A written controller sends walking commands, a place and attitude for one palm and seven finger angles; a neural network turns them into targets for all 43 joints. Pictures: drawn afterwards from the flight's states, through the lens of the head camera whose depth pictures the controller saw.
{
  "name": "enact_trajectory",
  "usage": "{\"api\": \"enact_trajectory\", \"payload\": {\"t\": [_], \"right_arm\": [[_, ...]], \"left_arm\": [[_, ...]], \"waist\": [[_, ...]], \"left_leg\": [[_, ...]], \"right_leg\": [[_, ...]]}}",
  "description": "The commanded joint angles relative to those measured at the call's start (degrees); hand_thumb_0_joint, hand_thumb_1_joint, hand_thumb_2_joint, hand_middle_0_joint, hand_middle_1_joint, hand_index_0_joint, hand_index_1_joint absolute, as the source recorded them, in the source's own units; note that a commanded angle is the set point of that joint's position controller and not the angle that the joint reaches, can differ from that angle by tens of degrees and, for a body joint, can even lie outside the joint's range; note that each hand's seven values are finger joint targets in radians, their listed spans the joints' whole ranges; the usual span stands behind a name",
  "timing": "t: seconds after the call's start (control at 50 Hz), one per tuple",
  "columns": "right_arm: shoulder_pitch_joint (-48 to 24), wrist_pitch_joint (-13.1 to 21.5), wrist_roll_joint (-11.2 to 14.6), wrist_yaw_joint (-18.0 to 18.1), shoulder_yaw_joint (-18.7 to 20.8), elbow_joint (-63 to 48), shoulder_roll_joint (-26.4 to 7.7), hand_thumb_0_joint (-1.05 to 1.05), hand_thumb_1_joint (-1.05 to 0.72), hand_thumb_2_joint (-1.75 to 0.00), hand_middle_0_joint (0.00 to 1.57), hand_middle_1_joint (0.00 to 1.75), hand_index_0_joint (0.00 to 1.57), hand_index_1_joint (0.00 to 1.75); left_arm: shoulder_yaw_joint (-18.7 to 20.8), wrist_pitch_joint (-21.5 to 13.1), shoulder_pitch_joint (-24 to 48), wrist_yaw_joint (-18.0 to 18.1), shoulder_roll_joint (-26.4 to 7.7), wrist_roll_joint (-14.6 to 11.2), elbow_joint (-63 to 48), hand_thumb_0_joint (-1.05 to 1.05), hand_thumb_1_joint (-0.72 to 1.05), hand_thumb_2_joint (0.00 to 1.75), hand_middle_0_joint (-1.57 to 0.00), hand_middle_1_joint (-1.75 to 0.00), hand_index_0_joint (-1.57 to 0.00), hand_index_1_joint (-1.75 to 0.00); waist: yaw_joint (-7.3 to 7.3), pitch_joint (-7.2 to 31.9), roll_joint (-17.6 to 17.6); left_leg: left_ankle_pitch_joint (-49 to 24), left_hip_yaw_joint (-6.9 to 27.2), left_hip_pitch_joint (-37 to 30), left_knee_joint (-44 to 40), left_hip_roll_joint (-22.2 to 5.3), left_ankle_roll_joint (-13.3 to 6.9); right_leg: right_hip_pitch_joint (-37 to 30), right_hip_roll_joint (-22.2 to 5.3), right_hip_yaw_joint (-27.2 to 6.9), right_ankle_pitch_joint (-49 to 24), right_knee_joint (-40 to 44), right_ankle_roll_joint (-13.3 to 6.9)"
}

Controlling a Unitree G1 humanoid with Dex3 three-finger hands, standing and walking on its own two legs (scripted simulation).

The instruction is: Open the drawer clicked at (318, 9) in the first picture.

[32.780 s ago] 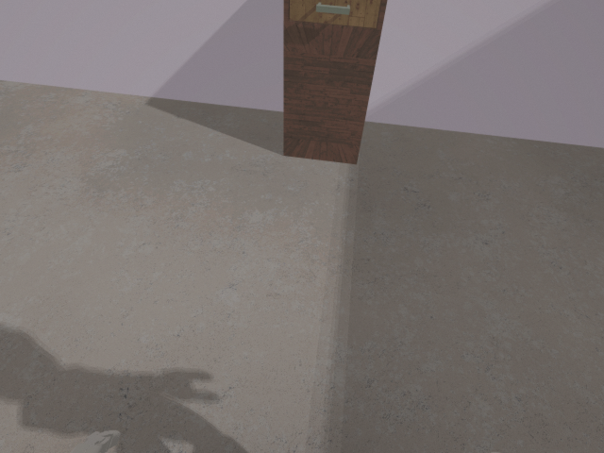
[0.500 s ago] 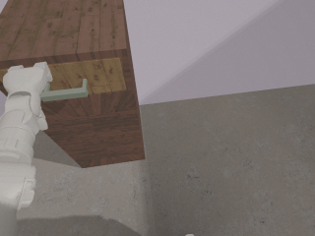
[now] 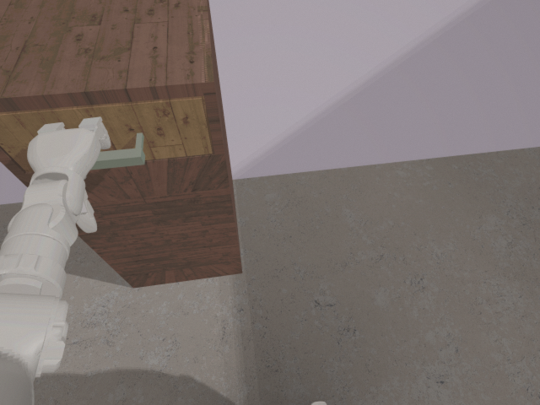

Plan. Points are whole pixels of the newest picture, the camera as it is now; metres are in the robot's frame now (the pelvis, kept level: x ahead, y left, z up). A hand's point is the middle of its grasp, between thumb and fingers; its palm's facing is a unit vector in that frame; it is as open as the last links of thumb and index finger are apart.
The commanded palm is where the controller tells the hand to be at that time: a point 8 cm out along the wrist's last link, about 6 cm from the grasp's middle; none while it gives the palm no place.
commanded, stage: lower the fingers behind the handle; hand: left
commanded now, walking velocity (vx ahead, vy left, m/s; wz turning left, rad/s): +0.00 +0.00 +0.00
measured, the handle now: (105, 150) +0.52 +0.30 +0.02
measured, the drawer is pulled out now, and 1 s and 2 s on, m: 0.00 0.00 0.00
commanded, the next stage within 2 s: close the thumb around the handle in 1.18 s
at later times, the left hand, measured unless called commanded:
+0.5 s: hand (98, 180) +0.46 +0.29 +0.02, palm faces -0.04 +0.00 -1.00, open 14.0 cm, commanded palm +0.43 +0.28 +0.07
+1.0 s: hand (102, 189) +0.46 +0.29 +0.00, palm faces -0.03 -0.02 -1.00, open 14.0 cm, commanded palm +0.44 +0.28 +0.05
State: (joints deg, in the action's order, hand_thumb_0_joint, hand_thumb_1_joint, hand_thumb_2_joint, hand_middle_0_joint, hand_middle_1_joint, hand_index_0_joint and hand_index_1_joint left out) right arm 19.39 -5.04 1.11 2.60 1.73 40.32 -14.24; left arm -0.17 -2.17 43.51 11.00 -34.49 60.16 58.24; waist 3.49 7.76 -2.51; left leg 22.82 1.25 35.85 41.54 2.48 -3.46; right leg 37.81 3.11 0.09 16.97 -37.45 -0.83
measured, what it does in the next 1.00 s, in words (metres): stands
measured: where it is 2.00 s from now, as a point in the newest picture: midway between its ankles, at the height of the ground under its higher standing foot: outside the picture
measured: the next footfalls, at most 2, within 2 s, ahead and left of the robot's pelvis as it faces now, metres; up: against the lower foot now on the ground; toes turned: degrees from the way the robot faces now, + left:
none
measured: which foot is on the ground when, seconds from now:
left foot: down 0.00-1.00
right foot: down 0.00-1.00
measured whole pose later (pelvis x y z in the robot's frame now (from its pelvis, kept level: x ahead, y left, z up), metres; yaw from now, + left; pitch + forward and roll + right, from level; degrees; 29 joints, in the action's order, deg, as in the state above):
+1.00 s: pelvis -0.01 +0.02 -0.02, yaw -2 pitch +22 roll -3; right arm 19.9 -5.0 -0.5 0.1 2.4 41.3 -15.0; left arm 1.8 -3.6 42.7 19.9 -32.5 62.5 59.3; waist 5.0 9.8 -2.8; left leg 26.6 0.3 46.1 51.4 2.2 -4.4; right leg 47.6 3.5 -0.2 19.5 -45.5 0.2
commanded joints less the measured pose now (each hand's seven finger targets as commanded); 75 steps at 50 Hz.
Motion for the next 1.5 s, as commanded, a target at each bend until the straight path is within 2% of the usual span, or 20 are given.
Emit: {"api": "enact_trajectory", "payload": {"t": [0.0,0.04,0.1,0.12,0.2,0.24,0.32,0.42,0.54,0.6,0.64,0.68,0.74,0.8,0.86,0.9,1.08,1.26,1.44,1.48], "right_arm": [[6.26,1.47,-0.55,1.86,3.70,-3.00,-9.75,0.00,-0.90,-0.90,0.20,0.30,0.20,0.30],[6.27,1.17,-0.71,1.05,3.52,-3.17,-9.48,0.00,-0.90,-0.90,0.20,0.30,0.20,0.30],[5.87,0.44,-1.00,0.11,3.18,-3.69,-10.03,0.00,-0.90,-0.90,0.20,0.30,0.20,0.30],[5.84,0.56,-0.97,-0.12,3.06,-4.35,-9.77,0.00,-0.90,-0.90,0.20,0.30,0.20,0.30],[5.66,0.61,-1.55,-0.68,3.73,-4.47,-10.49,0.00,-0.90,-0.90,0.20,0.30,0.20,0.30],[6.06,0.65,-1.46,-0.98,3.89,-4.20,-10.18,0.00,-0.90,-0.90,0.20,0.30,0.20,0.30],[6.50,0.70,-1.11,-1.01,4.06,-3.60,-10.55,0.00,-0.90,-0.90,0.20,0.30,0.20,0.30],[6.55,0.64,-1.11,-0.74,3.71,-3.22,-10.67,0.00,-0.90,-0.90,0.20,0.30,0.20,0.30],[6.85,0.71,-0.91,-0.55,3.29,-3.32,-10.85,0.00,-0.90,-0.90,0.20,0.30,0.20,0.30],[7.18,0.81,-1.01,-0.35,3.24,-3.29,-11.05,0.00,-0.90,-0.90,0.20,0.30,0.20,0.30],[7.51,1.16,-1.07,-0.38,3.36,-3.65,-10.74,0.00,-0.90,-0.90,0.20,0.30,0.20,0.30],[7.78,1.31,-1.40,-0.51,3.61,-3.29,-11.03,0.00,-0.90,-0.90,0.20,0.30,0.20,0.30],[8.40,1.52,-1.83,-0.86,4.16,-2.92,-10.77,0.00,-0.90,-0.90,0.20,0.30,0.20,0.30],[8.38,1.25,-2.33,-1.24,4.35,-2.33,-11.23,0.00,-0.90,-0.90,0.20,0.30,0.20,0.30],[8.34,1.24,-2.04,-1.55,4.50,-2.24,-10.83,0.00,-0.90,-0.90,0.20,0.30,0.20,0.30],[8.13,0.95,-2.00,-1.63,4.30,-1.64,-11.43,0.00,-0.90,-0.90,0.20,0.30,0.20,0.30],[7.54,0.79,-1.43,-0.95,3.44,-2.27,-11.00,0.00,-0.90,-0.90,0.20,0.30,0.20,0.30],[7.88,1.15,-1.43,-0.62,3.44,-2.77,-10.55,0.00,-0.90,-0.90,0.20,0.30,0.20,0.30],[8.32,1.25,-1.49,-0.80,3.81,-2.26,-10.44,0.00,-0.90,-0.90,0.20,0.30,0.20,0.30],[8.11,1.15,-1.52,-0.75,3.70,-2.11,-10.75,0.00,-0.90,-0.90,0.20,0.30,0.20,0.30]], "left_arm": [[1.87,-6.20,24.88,0.89,-12.60,1.13,-13.67,0.00,-0.50,0.30,-0.30,-1.20,-0.30,-1.20],[3.17,-6.54,18.98,1.98,-12.07,0.94,-10.75,0.00,-0.50,0.30,-0.30,-1.20,-0.30,-1.20],[7.56,-5.51,17.54,4.21,-16.92,0.92,-8.47,0.00,-0.50,0.30,-0.30,-1.20,-0.30,-1.20],[6.34,-5.02,18.85,5.09,-15.75,1.11,-8.60,0.00,-0.50,0.30,-0.30,-1.20,-0.30,-1.20],[10.19,-4.44,19.96,8.19,-19.23,1.72,-12.27,0.00,-0.50,0.30,-0.30,-1.20,-0.30,-1.20],[7.06,-2.64,18.96,9.06,-15.40,2.31,-9.58,0.00,-0.50,0.30,-0.30,-1.20,-0.30,-1.20],[5.15,-0.97,20.69,8.95,-13.91,2.32,-9.05,0.00,-0.50,0.30,-0.30,-1.20,-0.30,-1.20],[5.77,-0.26,19.29,7.52,-14.97,1.84,-7.04,0.00,-0.50,0.30,-0.30,-1.20,-0.30,-1.20],[4.26,-1.33,16.62,6.22,-13.08,1.77,-3.43,0.00,-0.50,0.30,-0.30,-1.20,-0.30,-1.20],[4.97,-2.24,18.37,6.36,-14.69,2.17,-3.34,0.00,-0.50,0.30,-0.30,-1.20,-0.30,-1.20],[3.13,-2.80,18.54,6.73,-12.24,2.27,-3.84,0.00,-0.50,0.30,-0.30,-1.20,-0.30,-1.20],[5.59,-3.60,18.57,7.42,-14.86,2.54,-5.40,0.00,-0.50,0.30,-0.30,-1.20,-0.30,-1.20],[5.03,-4.55,19.91,8.69,-12.89,2.52,-8.11,0.00,-0.50,0.30,-0.30,-1.20,-0.30,-1.20],[7.81,-4.20,18.33,9.95,-15.02,2.17,-9.32,0.00,-0.50,0.30,-0.30,-1.20,-0.30,-1.20],[4.58,-2.42,18.87,10.68,-10.82,2.03,-9.49,0.00,-0.50,0.30,-0.30,-1.20,-0.30,-1.20],[6.55,-1.41,19.92,10.66,-13.80,1.83,-8.76,0.00,-0.50,0.30,-0.30,-1.20,-0.30,-1.20],[4.12,0.15,19.87,8.66,-12.59,2.24,-5.70,0.00,-0.50,0.30,-0.30,-1.20,-0.30,-1.20],[3.52,-2.11,20.39,8.12,-11.94,2.20,-6.12,0.00,-0.50,0.30,-0.30,-1.20,-0.30,-1.20],[3.04,-1.76,20.35,8.83,-10.72,1.69,-6.77,0.00,0.00,0.52,-0.34,-1.25,-0.34,-1.25],[4.51,-1.68,20.90,8.93,-13.10,2.09,-7.03,0.00,0.12,0.56,-0.34,-1.27,-0.34,-1.27]], "waist": [[2.62,19.81,-5.19],[0.93,17.66,-5.62],[-0.68,18.69,-3.75],[-0.09,18.80,-3.37],[-0.99,25.86,-2.94],[0.04,25.20,-2.62],[1.31,24.89,-2.46],[0.63,24.06,-2.39],[1.02,18.26,-0.52],[1.37,18.60,0.20],[1.67,18.82,-1.95],[1.00,21.79,-3.34],[1.50,25.16,-5.60],[0.68,28.41,-4.85],[1.57,26.53,-5.55],[1.41,25.83,-4.85],[2.10,21.24,-2.46],[2.24,21.95,-3.14],[2.37,24.12,-4.04],[2.08,23.94,-3.54]], "left_leg": [[-30.26,1.07,-14.54,-1.73,-1.82,1.63],[-31.82,1.03,-12.88,-1.02,-1.86,2.18],[-30.17,0.48,-8.07,-0.81,-1.61,2.34],[-29.33,0.44,-7.13,-0.75,-1.61,2.21],[-33.63,0.23,-8.23,1.04,-1.82,2.15],[-33.29,0.21,-8.44,1.28,-1.96,2.29],[-32.93,0.73,-9.87,1.20,-2.56,2.60],[-30.46,0.66,-9.17,0.67,-2.48,2.20],[-24.18,0.80,-5.18,0.27,-2.31,1.88],[-21.78,0.65,-3.27,0.82,-2.16,1.67],[-22.26,0.89,-3.86,1.34,-2.20,1.87],[-25.27,1.09,-5.34,2.51,-2.47,2.26],[-31.69,2.09,-8.87,4.44,-3.12,3.36],[-36.76,2.28,-9.87,5.76,-3.45,3.81],[-37.28,2.82,-10.99,5.53,-3.80,4.18],[-36.09,2.61,-10.06,5.09,-3.71,4.07],[-28.72,2.19,-7.02,3.16,-3.08,2.88],[-27.70,1.98,-6.38,3.81,-2.75,2.75],[-30.05,1.57,-7.55,4.61,-2.65,2.74],[-28.91,1.60,-6.66,4.23,-2.62,2.57]], "right_leg": [[-7.87,0.24,0.26,-16.10,1.45,-1.45],[-6.56,0.60,0.88,-15.69,0.34,-1.79],[-8.91,0.61,0.82,-16.85,-1.31,-2.05],[-8.71,0.59,1.01,-16.89,-1.76,-1.88],[-10.93,0.59,0.28,-20.42,-3.45,-1.64],[-9.39,0.67,0.77,-19.36,-3.49,-1.33],[-7.29,0.72,1.02,-17.52,-3.00,-1.11],[-7.81,0.62,0.87,-16.40,-2.58,-1.23],[-5.17,0.71,1.17,-12.54,-2.43,-1.58],[-4.59,0.63,0.85,-11.94,-2.95,-1.64],[-2.66,0.70,1.19,-11.21,-3.65,-1.69],[-1.98,0.78,1.11,-12.27,-4.80,-1.75],[0.65,1.06,1.70,-13.13,-6.19,-1.63],[-0.29,1.20,1.81,-15.49,-7.34,-1.46],[1.37,1.24,2.44,-14.35,-6.69,-1.23],[0.41,1.22,2.22,-14.44,-6.46,-1.34],[-1.00,1.06,1.99,-12.29,-4.68,-1.36],[-0.39,0.98,1.82,-12.21,-5.20,-1.44],[-1.20,1.06,1.57,-14.53,-5.45,-1.34],[-1.87,1.03,1.48,-14.34,-5.45,-1.37]]}}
